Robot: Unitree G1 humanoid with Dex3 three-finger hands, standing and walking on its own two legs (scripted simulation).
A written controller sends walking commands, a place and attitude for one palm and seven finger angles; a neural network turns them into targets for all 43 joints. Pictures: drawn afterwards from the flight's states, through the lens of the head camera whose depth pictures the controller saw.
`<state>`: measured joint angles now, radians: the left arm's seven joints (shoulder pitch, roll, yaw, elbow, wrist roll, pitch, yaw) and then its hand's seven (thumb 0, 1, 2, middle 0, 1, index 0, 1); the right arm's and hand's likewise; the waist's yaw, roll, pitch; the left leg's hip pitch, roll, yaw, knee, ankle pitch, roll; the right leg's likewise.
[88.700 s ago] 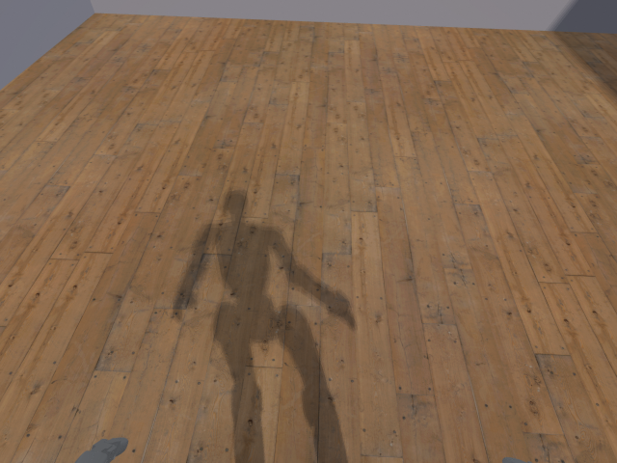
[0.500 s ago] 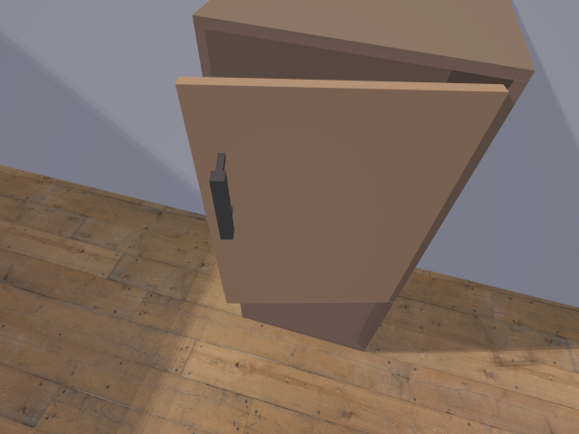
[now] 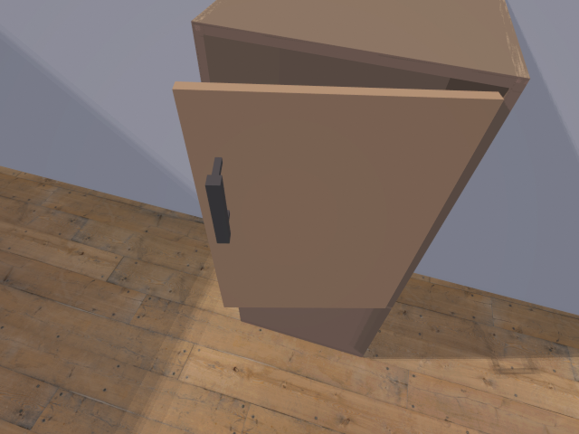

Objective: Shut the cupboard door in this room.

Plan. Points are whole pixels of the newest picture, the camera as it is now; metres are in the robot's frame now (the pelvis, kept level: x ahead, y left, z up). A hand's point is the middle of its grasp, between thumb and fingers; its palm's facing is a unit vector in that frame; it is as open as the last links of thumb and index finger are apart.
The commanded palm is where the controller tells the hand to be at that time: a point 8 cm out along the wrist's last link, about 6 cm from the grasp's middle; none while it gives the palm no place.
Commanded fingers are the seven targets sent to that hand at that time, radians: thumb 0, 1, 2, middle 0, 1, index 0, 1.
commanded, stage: look again from close up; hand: left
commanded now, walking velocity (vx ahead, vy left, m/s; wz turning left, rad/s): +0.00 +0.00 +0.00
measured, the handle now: (220, 202) +0.42 +0.14 +0.08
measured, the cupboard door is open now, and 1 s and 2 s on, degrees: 17 17 17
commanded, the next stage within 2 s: raise the hand and make a fist in 0.34 s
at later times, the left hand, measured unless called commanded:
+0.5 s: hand out of the picture +0.04 +0.18 -0.16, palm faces +0.14 -0.97 -0.21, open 7.4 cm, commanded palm +0.08 +0.22 -0.07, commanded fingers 0.00 0.90 0.90 -0.25 -0.36 -0.25 -0.36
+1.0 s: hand out of the picture +0.09 +0.18 -0.02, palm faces +0.26 -0.96 -0.08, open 5.5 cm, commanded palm +0.09 +0.22 -0.02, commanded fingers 0.00 0.90 0.90 -0.71 -0.86 -0.71 -0.86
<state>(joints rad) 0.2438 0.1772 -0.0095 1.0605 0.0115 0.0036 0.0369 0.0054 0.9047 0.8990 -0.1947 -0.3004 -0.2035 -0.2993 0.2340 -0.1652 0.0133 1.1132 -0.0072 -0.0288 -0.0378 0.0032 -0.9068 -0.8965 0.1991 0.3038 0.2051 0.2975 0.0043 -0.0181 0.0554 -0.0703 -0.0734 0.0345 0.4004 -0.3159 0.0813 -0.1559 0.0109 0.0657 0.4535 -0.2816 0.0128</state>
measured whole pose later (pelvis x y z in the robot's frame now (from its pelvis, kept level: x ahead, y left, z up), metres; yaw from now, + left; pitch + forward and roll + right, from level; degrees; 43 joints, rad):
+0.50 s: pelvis -0.01 -0.01 +0.00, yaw +1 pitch -1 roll +0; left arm 0.36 0.17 0.06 0.72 -0.03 0.06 0.06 0.01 0.91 0.90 -0.20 -0.30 -0.21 -0.30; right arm 0.29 -0.16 0.03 1.03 0.02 -0.11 -0.07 0.01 -0.91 -0.90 0.20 0.30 0.21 0.30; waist -0.01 -0.02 0.07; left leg -0.12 -0.07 0.02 0.46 -0.32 0.07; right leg -0.23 0.02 0.03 0.57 -0.27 0.00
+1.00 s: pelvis -0.08 -0.05 -0.09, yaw +2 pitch +11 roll +0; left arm 0.52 0.21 0.20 -0.04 -0.30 -0.56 -0.18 0.03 0.90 0.90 -0.53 -0.67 -0.54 -0.67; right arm 0.14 -0.28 -0.02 0.50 0.01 -0.27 -0.04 0.01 -0.91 -0.90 0.20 0.30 0.20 0.30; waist 0.07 -0.01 -0.11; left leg -0.81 -0.07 -0.08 1.15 -0.54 0.00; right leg -0.87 0.05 -0.12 1.09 -0.43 -0.10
